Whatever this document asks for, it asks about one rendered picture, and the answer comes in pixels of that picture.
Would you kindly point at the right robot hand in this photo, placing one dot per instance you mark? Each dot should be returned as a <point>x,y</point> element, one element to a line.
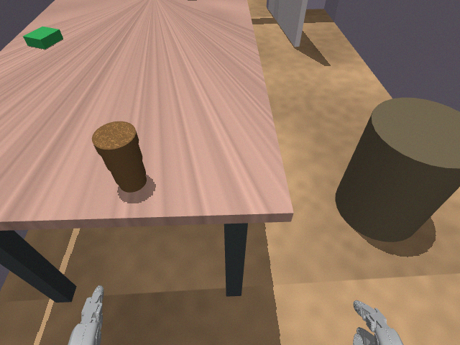
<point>377,323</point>

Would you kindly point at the left robot hand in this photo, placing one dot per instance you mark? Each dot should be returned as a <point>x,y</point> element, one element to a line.
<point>87,332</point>

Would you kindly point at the table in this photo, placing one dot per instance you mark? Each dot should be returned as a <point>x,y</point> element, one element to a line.
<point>187,75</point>

